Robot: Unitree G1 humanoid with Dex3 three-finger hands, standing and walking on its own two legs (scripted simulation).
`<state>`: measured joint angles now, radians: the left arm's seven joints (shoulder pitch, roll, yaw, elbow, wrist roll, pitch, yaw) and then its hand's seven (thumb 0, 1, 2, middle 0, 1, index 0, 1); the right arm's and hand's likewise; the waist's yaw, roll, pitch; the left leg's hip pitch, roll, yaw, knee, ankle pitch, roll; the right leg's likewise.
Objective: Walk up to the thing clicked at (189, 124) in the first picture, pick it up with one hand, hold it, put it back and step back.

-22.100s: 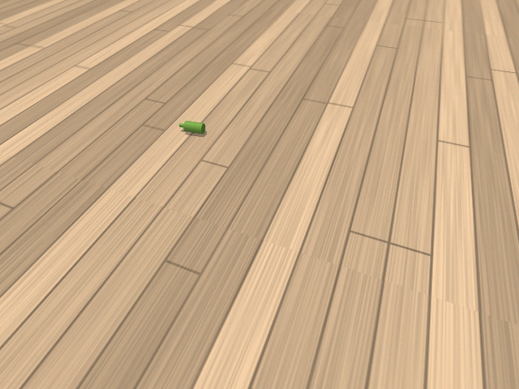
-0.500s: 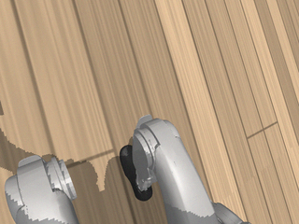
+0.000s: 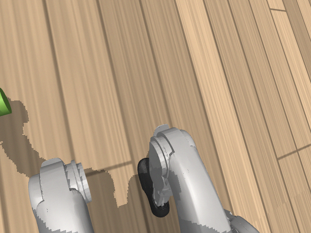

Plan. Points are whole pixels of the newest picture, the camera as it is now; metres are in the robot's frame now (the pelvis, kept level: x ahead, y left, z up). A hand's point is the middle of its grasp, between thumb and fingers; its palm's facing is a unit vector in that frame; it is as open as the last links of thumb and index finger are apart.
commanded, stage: settle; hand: left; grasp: from above
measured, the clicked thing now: out of the picture +0.46 +0.35 -0.24
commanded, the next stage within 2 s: lift in 0.46 s
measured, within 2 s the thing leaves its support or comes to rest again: neither
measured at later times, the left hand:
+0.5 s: hand out of the picture +0.44 +0.32 -0.12, palm faces -0.44 -0.10 -0.89, open 9.4 cm
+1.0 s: hand out of the picture +0.41 +0.33 -0.04, palm faces -0.46 -0.12 -0.88, open 9.4 cm
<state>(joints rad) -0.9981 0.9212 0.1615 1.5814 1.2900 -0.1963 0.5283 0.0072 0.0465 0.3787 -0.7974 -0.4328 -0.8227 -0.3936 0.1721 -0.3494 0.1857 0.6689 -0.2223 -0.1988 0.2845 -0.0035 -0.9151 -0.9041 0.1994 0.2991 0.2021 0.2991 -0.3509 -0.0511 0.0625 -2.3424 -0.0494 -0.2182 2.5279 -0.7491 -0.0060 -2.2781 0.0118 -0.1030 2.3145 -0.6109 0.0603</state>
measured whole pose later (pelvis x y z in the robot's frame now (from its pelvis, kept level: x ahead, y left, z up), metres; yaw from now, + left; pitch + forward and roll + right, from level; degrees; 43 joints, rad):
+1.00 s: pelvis -0.01 -0.01 +0.08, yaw +7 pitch +36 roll -7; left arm -0.83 0.68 0.03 1.13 1.12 -0.17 0.14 -0.01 0.08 0.29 -0.88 -0.24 -0.88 -0.26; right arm 0.22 -0.30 0.02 0.66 -0.06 0.02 0.12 0.00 -0.91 -0.91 0.20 0.30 0.20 0.30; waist -0.18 0.07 -0.13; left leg -2.17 -0.05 -0.11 2.23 -0.69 0.00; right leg -2.14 -0.03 -0.02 2.11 -0.60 0.06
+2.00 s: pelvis +0.04 -0.01 +0.37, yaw +10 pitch +15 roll -1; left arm -0.34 0.43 -0.16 0.77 0.98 0.01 0.09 -0.01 0.09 0.29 -0.86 -0.27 -0.86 -0.29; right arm 0.24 -0.24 -0.03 0.72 0.04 -0.01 -0.05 0.00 -0.91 -0.90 0.20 0.30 0.20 0.30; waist -0.07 0.04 -0.13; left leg -0.93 0.02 -0.03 1.16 -0.50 -0.02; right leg -0.95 0.00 0.01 1.11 -0.43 0.03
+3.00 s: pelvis +0.07 +0.00 +0.44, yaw +9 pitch +4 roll +0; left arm -0.26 0.40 -0.21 0.66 0.98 0.01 -0.01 -0.01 0.08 0.32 -0.85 -0.29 -0.84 -0.31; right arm 0.22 -0.25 -0.04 0.69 0.06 0.03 -0.04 0.01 -0.91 -0.90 0.20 0.30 0.20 0.30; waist -0.01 0.05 -0.06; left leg -0.41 0.01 0.01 0.67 -0.34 -0.01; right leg -0.46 -0.02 0.05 0.66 -0.28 0.03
